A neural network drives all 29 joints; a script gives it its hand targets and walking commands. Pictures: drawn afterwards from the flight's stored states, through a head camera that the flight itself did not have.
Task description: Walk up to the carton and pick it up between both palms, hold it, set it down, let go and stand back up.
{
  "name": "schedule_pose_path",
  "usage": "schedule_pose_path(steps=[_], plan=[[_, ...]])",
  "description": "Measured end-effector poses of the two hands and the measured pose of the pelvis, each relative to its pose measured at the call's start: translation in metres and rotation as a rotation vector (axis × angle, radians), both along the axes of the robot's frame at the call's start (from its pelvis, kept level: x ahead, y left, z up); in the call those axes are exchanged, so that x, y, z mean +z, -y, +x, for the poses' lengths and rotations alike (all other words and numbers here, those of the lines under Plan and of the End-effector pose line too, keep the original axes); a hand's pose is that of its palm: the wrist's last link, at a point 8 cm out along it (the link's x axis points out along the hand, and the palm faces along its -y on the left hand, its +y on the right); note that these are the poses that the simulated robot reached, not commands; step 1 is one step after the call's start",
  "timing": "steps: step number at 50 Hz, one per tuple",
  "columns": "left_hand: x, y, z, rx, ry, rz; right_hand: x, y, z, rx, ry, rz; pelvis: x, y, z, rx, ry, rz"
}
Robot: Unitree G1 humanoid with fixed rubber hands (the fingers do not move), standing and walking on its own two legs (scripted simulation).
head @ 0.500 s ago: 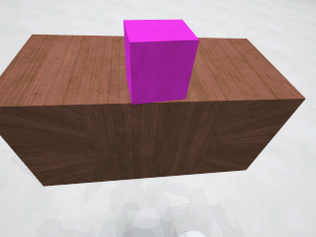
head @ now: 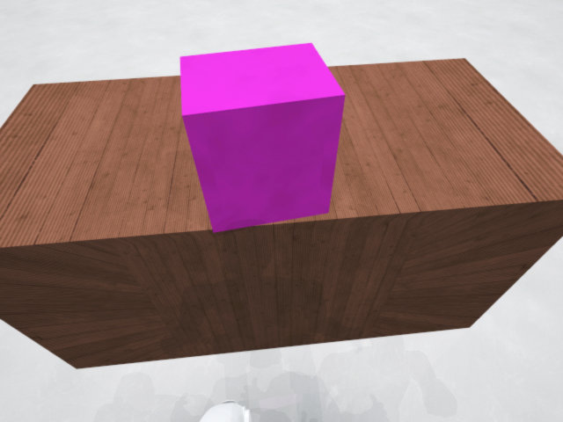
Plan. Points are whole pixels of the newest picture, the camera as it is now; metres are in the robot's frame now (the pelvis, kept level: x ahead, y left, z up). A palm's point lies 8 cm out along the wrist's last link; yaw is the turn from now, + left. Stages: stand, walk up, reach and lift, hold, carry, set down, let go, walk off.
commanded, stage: walk up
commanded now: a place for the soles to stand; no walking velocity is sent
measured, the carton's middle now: (260, 141) +0.60 +0.05 +0.08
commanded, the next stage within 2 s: none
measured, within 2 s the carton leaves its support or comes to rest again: neither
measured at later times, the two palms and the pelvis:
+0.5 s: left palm (94, 387) +0.22 +0.31 -0.11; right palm (512, 395) +0.19 -0.32 -0.09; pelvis +0.15 +0.01 +0.00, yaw +0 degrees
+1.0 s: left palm (117, 359) +0.26 +0.29 -0.11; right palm (485, 340) +0.28 -0.33 -0.11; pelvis +0.19 -0.02 -0.01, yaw +1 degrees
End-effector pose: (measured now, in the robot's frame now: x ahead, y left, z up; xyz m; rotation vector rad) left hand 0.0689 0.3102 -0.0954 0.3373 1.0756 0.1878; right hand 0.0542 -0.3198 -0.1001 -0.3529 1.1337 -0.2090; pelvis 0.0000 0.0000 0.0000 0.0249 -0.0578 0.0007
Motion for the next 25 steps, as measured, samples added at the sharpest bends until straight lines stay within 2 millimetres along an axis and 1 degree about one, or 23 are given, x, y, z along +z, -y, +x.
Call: schedule_pose_path(steps=[5, 8, 10, 13, 16, 19, 22, 25], plan=[[-0.007, -0.01, 0.025, 0.015, -0.003, -0.021, 0.007, -0.007, 0.034, -0.001, 0.008, -0.026, -0.001, -0.011, 0.029, 0.013, -0.013, -0.021], [-0.017, -0.019, 0.046, 0.021, -0.009, -0.036, 0.009, -0.014, 0.055, -0.014, 0.023, -0.046, -0.006, -0.022, 0.05, 0.013, -0.02, -0.037], [-0.027, -0.025, 0.063, 0.025, -0.004, -0.045, 0.005, -0.018, 0.064, -0.023, 0.029, -0.065, -0.013, -0.029, 0.063, 0.016, -0.009, -0.037], [-0.026, -0.028, 0.085, 0.028, -0.002, -0.052, 0.008, -0.021, 0.073, -0.021, 0.004, -0.074, -0.011, -0.032, 0.081, 0.018, -0.001, -0.032], [-0.021, -0.026, 0.101, 0.028, -0.015, -0.055, 0.015, -0.02, 0.086, -0.023, -0.006, -0.08, -0.004, -0.031, 0.099, 0.016, 0.008, -0.031], [-0.016, -0.023, 0.117, 0.03, -0.027, -0.052, 0.018, -0.016, 0.102, -0.025, -0.012, -0.077, 0.0, -0.027, 0.116, 0.013, 0.007, -0.027], [-0.014, -0.015, 0.135, 0.028, -0.036, -0.044, 0.016, -0.008, 0.118, -0.028, -0.022, -0.07, 0.001, -0.019, 0.134, 0.009, -0.007, -0.02], [-0.014, -0.004, 0.152, 0.02, -0.036, -0.027, 0.008, 0.003, 0.135, -0.024, -0.028, -0.056, -0.003, -0.006, 0.15, 0.006, -0.028, -0.005]])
